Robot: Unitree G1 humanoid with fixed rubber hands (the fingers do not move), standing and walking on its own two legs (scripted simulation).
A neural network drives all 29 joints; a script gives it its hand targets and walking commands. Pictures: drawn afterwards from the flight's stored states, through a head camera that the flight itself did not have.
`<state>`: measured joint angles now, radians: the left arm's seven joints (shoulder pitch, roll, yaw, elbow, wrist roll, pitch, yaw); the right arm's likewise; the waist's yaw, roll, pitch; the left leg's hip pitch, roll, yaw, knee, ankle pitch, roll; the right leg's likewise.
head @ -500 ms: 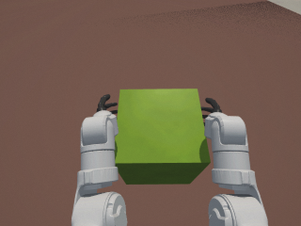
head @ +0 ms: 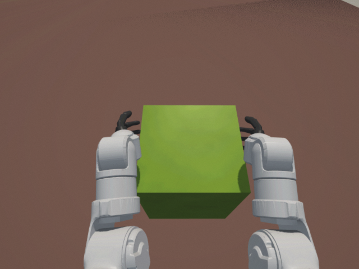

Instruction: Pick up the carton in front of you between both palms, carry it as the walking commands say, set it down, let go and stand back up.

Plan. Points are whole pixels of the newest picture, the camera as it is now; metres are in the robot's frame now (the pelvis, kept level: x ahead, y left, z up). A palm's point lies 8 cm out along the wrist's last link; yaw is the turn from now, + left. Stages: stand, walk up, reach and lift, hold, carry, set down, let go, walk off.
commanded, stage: carry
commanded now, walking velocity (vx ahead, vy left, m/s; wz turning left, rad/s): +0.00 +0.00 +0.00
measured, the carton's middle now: (188, 167) +0.36 +0.01 +0.02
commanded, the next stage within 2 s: none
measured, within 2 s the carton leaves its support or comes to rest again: neither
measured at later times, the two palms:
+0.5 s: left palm (129, 139) +0.36 +0.14 +0.13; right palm (260, 143) +0.35 -0.14 +0.12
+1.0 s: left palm (135, 137) +0.36 +0.13 +0.13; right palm (265, 141) +0.36 -0.16 +0.12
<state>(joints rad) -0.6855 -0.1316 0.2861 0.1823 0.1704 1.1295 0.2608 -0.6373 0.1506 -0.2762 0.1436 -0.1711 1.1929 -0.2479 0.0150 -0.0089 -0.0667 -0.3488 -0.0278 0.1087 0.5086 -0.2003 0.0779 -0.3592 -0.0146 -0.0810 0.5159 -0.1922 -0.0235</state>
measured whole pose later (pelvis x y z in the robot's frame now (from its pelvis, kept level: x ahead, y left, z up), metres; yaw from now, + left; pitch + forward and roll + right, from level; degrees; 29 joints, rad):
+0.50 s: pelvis +0.01 -0.01 +0.00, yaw +0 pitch +2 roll +0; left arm -0.65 -0.14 0.29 0.15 0.18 1.13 0.26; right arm -0.61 0.15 -0.25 0.13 -0.16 1.20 -0.25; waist 0.00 0.00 -0.09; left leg -0.35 -0.03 0.10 0.52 -0.22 0.06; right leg -0.36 -0.01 -0.09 0.53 -0.22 -0.03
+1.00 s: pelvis +0.02 -0.02 +0.00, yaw +1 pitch +3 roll +0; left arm -0.66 -0.14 0.29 0.18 0.18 1.13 0.26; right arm -0.62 0.15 -0.27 0.16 -0.17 1.19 -0.25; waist 0.00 0.00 -0.10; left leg -0.34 -0.01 0.09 0.51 -0.22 0.04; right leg -0.35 0.00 -0.10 0.53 -0.23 -0.05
